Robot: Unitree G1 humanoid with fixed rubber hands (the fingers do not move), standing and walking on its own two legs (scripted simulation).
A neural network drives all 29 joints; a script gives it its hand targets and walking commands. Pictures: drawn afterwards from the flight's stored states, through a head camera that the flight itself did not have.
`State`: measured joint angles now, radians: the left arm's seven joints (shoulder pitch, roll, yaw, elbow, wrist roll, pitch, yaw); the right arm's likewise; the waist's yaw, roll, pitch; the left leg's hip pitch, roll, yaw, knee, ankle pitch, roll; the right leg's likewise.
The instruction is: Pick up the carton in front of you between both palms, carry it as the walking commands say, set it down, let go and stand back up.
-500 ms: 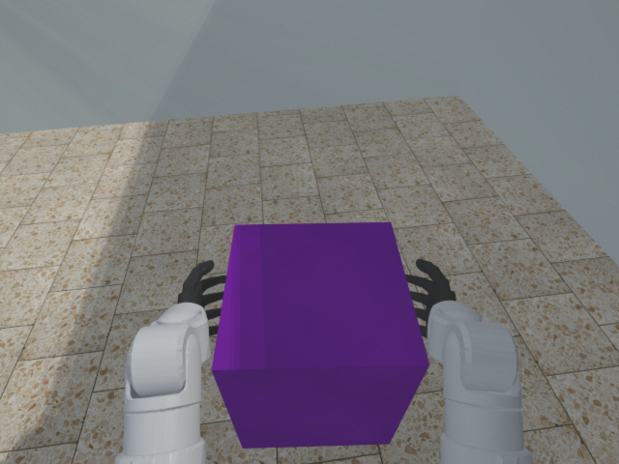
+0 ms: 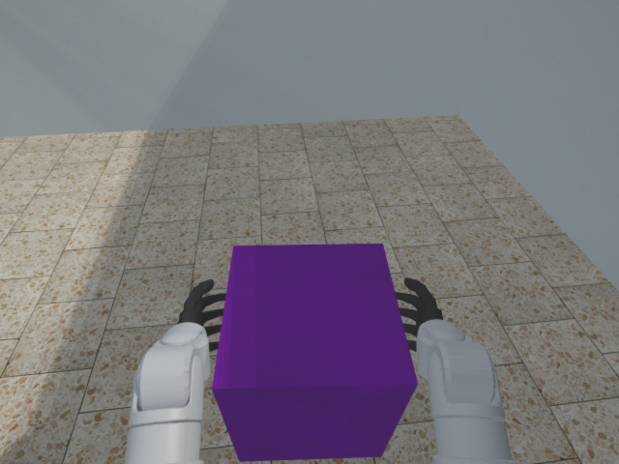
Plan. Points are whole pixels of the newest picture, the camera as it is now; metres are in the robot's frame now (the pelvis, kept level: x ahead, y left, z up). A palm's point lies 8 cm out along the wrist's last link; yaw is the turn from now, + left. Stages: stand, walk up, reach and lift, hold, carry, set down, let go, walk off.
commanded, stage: carry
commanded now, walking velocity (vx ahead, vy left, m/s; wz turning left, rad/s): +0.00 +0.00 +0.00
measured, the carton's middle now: (309, 354) +0.28 +0.00 -0.02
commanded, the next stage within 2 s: hold in 0.98 s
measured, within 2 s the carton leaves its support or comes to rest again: neither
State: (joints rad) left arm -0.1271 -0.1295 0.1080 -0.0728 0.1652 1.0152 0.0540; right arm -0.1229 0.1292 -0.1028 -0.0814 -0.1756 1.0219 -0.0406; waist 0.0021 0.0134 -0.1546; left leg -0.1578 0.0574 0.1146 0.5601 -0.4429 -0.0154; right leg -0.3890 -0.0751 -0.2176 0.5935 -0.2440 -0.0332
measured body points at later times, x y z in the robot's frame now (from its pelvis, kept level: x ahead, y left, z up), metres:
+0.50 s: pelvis -0.04 +0.01 +0.00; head -0.07 +0.01 +0.45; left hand +0.27 +0.16 +0.04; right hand +0.27 -0.14 +0.04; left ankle -0.10 +0.11 -0.73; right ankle +0.04 -0.10 -0.73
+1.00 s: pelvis -0.05 +0.02 +0.00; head -0.07 +0.01 +0.45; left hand +0.25 +0.17 +0.04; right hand +0.25 -0.14 +0.04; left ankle -0.10 +0.11 -0.73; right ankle +0.04 -0.10 -0.73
